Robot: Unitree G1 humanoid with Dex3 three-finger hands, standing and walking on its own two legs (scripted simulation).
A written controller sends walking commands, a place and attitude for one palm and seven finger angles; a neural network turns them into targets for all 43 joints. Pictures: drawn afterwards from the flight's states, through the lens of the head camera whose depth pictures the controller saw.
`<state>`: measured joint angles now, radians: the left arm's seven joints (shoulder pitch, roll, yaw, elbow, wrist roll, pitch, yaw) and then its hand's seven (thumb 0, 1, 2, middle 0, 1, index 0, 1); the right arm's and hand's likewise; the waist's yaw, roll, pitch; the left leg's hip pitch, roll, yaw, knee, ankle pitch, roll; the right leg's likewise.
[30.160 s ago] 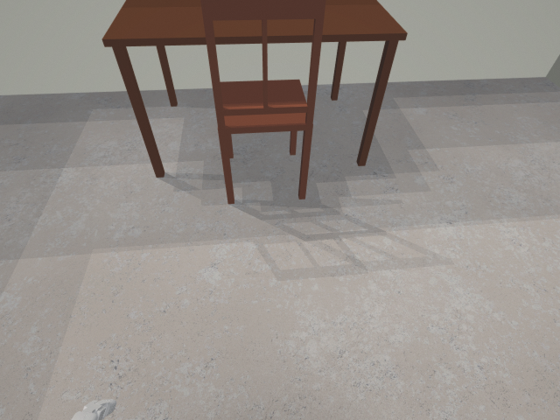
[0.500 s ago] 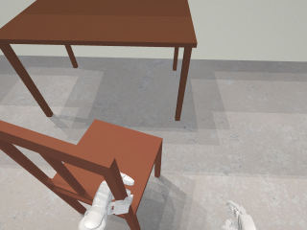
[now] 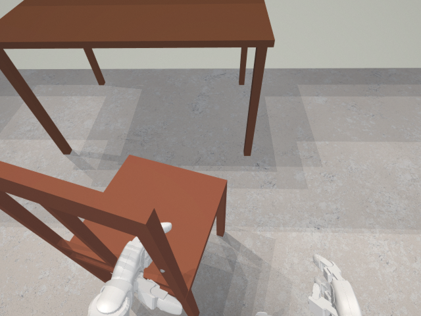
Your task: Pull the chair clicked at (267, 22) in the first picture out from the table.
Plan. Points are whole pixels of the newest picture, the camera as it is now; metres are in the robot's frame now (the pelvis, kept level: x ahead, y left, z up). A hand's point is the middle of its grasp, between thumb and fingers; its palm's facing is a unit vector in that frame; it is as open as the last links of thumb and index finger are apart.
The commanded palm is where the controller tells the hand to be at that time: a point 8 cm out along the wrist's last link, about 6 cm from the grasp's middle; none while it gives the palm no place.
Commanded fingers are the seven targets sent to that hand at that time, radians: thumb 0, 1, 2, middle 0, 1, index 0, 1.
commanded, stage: open the thumb and straighten the fingers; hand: left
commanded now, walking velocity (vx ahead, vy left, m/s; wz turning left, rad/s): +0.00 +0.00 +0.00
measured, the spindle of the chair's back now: (87, 237) +0.29 +0.26 -0.03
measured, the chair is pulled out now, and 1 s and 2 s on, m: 0.57 0.57 0.57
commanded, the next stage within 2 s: draw the fingers out of the gap in 0.16 s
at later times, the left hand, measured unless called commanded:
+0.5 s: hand (147, 296) +0.18 +0.12 -0.02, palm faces -0.11 -0.99 -0.10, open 17.5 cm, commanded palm +0.16 +0.16 +0.00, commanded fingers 0.00 -0.55 0.20 0.00 0.00 0.00 0.00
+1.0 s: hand out of the picture +0.11 +0.10 -0.02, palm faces -0.12 -0.99 -0.07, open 17.5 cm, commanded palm +0.08 +0.16 +0.00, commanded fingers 0.00 -0.55 0.20 0.00 0.00 0.00 0.00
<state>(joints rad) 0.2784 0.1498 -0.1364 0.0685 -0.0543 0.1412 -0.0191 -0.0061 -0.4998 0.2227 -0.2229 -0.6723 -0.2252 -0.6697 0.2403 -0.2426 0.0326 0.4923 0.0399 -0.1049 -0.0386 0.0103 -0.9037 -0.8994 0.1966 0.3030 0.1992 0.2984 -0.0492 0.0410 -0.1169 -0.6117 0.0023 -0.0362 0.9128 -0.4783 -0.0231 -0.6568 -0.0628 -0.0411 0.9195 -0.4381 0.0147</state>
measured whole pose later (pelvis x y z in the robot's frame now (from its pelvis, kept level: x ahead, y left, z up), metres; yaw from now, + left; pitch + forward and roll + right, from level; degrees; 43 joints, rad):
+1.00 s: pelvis +0.00 +0.00 -0.02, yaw +1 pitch +12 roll -1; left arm 0.81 0.17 -0.21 -0.37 0.02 0.18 -0.03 -0.01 -0.54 0.20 0.00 0.00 0.00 0.00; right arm 0.29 -0.20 0.01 0.35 0.04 -0.10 -0.08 0.01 -0.90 -0.90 0.20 0.30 0.20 0.30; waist -0.02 0.03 -0.19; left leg -0.73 0.00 -0.06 1.07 -0.54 -0.02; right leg -0.75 -0.06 -0.06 1.05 -0.49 0.02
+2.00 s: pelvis +0.01 +0.00 +0.02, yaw +0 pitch +1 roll -1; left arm 0.72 0.34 0.16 -0.51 -0.05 0.01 0.17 -0.01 -0.02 0.46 -0.08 -0.11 -0.08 -0.11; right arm 0.26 -0.21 0.01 0.53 0.04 -0.12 -0.14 0.01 -0.90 -0.90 0.20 0.30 0.20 0.30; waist 0.04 0.06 -0.08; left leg -0.35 0.01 -0.05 0.77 -0.44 -0.02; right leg -0.38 -0.05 -0.06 0.75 -0.39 0.02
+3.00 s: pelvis +0.00 +0.01 +0.05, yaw -1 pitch -2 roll -1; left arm 0.48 0.37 0.37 -0.43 -0.05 -0.12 0.12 0.01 0.89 0.90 -0.21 -0.30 -0.20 -0.30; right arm 0.16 -0.22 0.01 0.62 0.00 -0.06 -0.07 0.01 -0.90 -0.90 0.20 0.30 0.20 0.30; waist 0.03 0.04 0.05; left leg -0.14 0.02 -0.02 0.46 -0.28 -0.01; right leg -0.17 -0.04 -0.04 0.43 -0.21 0.03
